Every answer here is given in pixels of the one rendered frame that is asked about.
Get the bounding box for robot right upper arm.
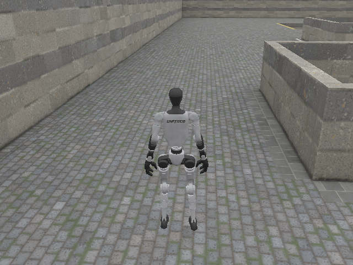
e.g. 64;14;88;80
188;112;202;142

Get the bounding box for left robot shin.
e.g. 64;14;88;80
160;184;168;221

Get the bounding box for right robot forearm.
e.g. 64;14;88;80
196;135;207;160

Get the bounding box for robot right thigh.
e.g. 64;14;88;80
184;154;195;195

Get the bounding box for robot left upper arm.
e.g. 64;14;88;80
151;112;164;143

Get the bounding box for left robot hand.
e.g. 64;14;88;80
145;160;157;176

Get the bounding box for left robot forearm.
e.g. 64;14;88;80
146;135;157;162

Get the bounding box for right robot hand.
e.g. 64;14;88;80
196;159;208;174

